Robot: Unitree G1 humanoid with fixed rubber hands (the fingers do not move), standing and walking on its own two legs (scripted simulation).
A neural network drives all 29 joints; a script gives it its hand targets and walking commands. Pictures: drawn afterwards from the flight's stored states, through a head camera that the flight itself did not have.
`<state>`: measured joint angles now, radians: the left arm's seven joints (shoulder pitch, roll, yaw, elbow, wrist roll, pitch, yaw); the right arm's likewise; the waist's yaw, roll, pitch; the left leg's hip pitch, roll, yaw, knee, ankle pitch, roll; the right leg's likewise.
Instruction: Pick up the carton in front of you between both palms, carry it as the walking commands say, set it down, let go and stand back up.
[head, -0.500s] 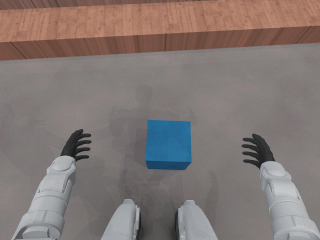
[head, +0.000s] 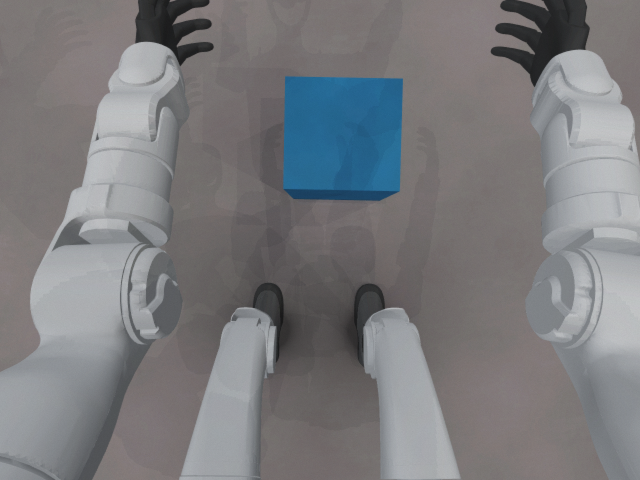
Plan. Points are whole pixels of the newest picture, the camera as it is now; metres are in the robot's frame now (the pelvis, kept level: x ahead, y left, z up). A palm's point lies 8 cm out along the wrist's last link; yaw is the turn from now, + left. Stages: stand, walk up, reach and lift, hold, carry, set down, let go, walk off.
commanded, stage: reach and lift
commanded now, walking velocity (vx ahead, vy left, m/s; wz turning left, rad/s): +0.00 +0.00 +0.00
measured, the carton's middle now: (339, 148) +0.53 -0.03 -0.53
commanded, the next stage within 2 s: none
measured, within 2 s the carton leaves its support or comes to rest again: leaves its support in 1.80 s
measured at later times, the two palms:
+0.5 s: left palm (220, 119) +0.54 +0.16 -0.31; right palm (469, 127) +0.52 -0.23 -0.31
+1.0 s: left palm (242, 140) +0.54 +0.16 -0.46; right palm (431, 143) +0.53 -0.21 -0.46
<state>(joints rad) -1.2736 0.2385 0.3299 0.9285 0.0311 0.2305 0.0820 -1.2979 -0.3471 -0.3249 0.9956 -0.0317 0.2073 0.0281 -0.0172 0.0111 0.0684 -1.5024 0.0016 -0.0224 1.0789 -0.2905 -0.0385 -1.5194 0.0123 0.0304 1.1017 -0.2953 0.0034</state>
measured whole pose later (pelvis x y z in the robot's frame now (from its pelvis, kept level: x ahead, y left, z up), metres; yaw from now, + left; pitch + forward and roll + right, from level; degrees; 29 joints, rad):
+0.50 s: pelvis +0.01 +0.01 -0.15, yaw +0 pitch +53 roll +1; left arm -1.21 0.24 0.23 0.88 -0.06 0.10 0.14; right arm -1.24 -0.36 -0.27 0.98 0.07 0.07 -0.02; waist -0.03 0.01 0.00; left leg -2.09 -0.06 -0.06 1.70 -0.53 -0.06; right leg -2.11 0.04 0.06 1.71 -0.53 0.04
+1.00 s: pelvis -0.02 +0.01 -0.28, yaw +1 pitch +37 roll +2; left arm -1.52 0.34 0.11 1.12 -0.20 0.07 0.14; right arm -1.55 -0.44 -0.10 1.21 0.21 0.06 -0.07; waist -0.02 0.01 0.42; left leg -2.23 -0.06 -0.05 2.18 -0.60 -0.09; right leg -2.26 0.02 0.04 2.19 -0.59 0.02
